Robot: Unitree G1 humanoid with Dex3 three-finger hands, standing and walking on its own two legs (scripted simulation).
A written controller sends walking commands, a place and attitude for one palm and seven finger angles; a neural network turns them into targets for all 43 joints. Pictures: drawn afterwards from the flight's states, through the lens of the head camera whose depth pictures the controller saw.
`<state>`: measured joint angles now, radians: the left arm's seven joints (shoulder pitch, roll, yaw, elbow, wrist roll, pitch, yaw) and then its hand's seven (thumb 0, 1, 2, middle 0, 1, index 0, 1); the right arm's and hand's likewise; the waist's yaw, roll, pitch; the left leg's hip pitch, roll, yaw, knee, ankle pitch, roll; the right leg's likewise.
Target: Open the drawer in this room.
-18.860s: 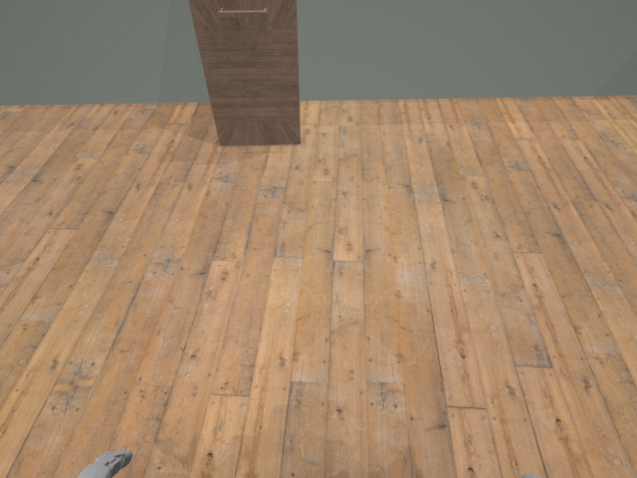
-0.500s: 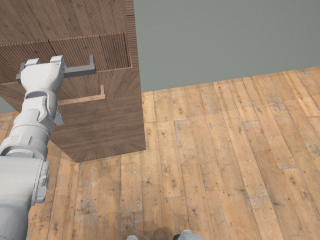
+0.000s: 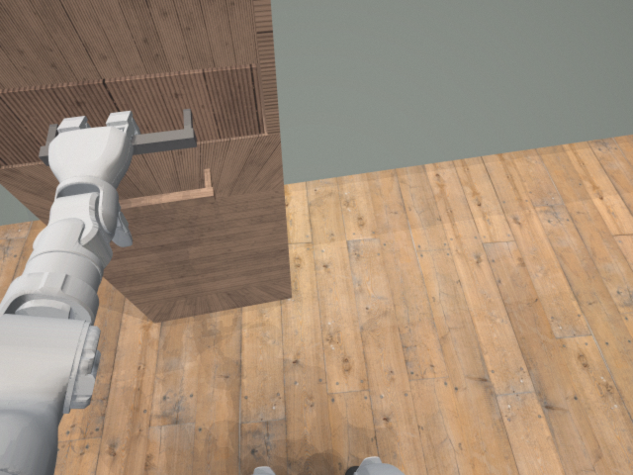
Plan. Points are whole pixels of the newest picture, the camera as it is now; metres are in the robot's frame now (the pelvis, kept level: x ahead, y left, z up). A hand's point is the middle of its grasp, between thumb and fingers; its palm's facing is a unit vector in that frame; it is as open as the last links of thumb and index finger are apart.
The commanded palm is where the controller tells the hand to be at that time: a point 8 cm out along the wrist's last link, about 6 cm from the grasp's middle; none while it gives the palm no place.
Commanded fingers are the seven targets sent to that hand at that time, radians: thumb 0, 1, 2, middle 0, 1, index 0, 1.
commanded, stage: close the thumb around the handle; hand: left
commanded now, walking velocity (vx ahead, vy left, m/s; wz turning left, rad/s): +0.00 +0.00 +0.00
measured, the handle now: (121, 135) +0.55 +0.25 +0.06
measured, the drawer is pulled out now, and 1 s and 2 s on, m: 0.00 0.01 0.04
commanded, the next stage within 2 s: pull the drawer open in 0.60 s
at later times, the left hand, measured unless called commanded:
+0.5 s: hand (113, 182) +0.49 +0.25 +0.04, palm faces -0.04 -0.01 -1.00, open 6.1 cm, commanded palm +0.47 +0.24 +0.09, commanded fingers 0.00 0.90 0.90 -0.40 -1.35 -0.40 -1.35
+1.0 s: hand (113, 187) +0.48 +0.25 +0.04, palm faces -0.04 -0.02 -1.00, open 5.8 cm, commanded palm +0.44 +0.24 +0.09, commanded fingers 0.00 0.90 0.90 -0.40 -1.35 -0.40 -1.35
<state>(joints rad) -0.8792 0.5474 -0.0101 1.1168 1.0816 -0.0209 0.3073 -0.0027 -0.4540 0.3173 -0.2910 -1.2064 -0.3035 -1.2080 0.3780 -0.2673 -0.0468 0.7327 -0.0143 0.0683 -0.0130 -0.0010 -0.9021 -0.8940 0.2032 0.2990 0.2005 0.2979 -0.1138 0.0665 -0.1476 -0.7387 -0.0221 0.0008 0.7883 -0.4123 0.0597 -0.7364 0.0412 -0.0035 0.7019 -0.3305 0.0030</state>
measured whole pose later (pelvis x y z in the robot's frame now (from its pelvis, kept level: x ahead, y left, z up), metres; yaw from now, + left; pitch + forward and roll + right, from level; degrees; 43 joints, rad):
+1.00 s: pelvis +0.02 +0.00 +0.01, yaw -1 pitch +20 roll -2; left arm -0.72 0.53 0.01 0.96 1.06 -0.01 0.29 0.00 0.77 0.81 -0.30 -1.31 -0.31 -1.31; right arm 0.36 -0.27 -0.05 0.71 0.00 0.08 -0.01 0.00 -0.90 -0.89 0.20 0.30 0.20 0.30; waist -0.09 0.07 -0.16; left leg -0.66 -0.02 0.02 0.73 -0.41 0.06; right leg -0.67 0.05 0.02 0.65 -0.33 0.00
